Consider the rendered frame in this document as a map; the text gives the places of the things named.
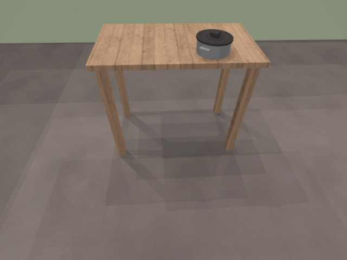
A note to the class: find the lid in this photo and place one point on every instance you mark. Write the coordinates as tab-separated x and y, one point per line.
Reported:
223	39

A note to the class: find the table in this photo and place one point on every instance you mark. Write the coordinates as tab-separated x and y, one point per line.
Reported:
171	47

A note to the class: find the pot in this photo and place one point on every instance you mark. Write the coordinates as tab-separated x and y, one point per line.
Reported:
212	52

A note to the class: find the knob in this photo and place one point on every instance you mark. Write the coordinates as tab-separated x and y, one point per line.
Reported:
215	33

